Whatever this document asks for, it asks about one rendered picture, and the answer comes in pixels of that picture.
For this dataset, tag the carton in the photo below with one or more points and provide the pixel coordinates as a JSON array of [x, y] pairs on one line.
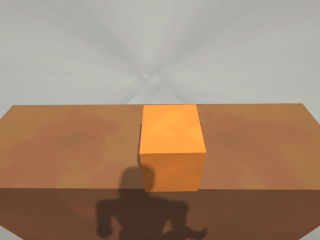
[[172, 150]]

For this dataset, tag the pedestal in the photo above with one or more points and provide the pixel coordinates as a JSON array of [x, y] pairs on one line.
[[73, 172]]

